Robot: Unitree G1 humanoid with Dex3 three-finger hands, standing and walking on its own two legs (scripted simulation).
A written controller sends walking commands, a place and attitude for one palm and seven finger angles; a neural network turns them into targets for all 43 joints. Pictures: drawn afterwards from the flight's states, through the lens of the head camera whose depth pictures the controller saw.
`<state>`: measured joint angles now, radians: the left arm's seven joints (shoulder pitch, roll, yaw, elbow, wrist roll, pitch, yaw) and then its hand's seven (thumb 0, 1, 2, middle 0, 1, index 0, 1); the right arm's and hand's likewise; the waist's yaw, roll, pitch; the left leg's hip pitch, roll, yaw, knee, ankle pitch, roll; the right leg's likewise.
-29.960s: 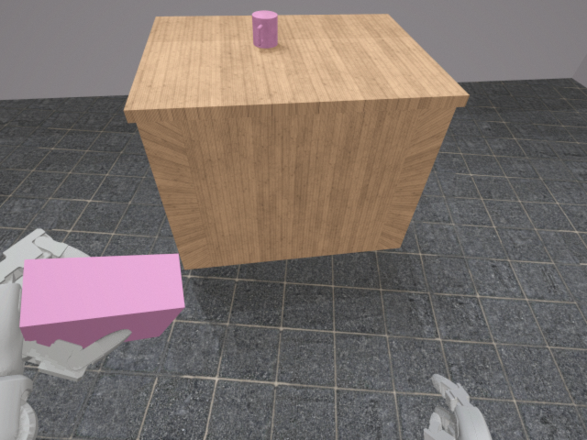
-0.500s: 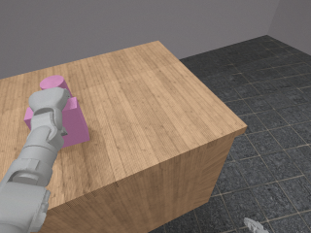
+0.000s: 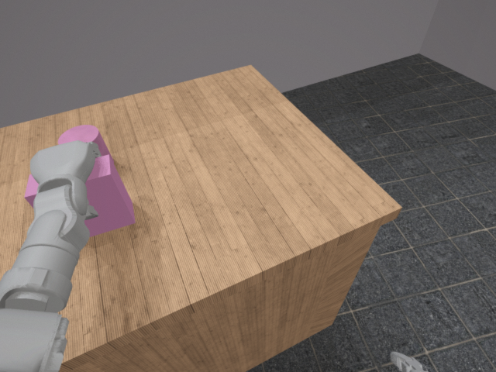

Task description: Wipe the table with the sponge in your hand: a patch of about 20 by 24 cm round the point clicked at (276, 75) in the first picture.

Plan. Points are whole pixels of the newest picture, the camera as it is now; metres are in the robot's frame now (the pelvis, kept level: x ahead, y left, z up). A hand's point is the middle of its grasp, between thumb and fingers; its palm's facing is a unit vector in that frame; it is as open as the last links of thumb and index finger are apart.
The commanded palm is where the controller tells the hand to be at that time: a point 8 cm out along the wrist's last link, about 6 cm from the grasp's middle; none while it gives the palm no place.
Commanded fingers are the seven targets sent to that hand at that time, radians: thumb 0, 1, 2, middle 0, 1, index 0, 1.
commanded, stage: slide back across to the first lane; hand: left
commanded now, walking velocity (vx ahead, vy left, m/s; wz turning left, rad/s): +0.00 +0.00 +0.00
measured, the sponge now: (91, 208) +0.37 +0.32 +0.06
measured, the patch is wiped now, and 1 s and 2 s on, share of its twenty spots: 1.00 1.00 1.00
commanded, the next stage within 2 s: wipe back along the first lane in 0.38 s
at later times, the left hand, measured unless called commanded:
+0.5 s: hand (34, 200) +0.34 +0.38 +0.11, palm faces -0.07 -0.02 -1.00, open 9.8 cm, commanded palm +0.32 +0.36 +0.16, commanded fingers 0.00 0.10 1.30 -1.20 -1.60 -1.20 -1.60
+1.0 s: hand (39, 218) +0.31 +0.35 +0.11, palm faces +0.00 -0.02 -1.00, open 9.8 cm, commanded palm +0.28 +0.34 +0.14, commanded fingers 0.00 0.10 1.30 -1.20 -1.60 -1.20 -1.60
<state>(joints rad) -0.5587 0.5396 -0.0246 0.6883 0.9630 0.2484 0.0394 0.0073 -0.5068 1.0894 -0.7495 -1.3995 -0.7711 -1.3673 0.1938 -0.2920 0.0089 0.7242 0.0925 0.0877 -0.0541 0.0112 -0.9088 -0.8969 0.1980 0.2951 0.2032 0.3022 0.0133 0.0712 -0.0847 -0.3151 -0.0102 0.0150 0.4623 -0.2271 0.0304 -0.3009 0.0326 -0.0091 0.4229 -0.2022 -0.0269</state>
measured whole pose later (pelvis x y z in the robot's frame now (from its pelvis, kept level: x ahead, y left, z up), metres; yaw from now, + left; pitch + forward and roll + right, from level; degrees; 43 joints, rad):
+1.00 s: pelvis +0.01 +0.01 +0.00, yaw +1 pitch +2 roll -1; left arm -0.27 0.57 0.02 0.34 0.93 0.27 -0.02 0.00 -0.50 1.09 -0.74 -1.41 -0.76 -1.38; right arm 0.12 -0.29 0.02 0.68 0.08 0.08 -0.04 0.01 -0.91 -0.90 0.20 0.30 0.20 0.30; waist 0.07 0.09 -0.06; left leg -0.25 -0.03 0.00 0.45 -0.23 0.04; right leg -0.22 0.01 -0.03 0.40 -0.21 -0.01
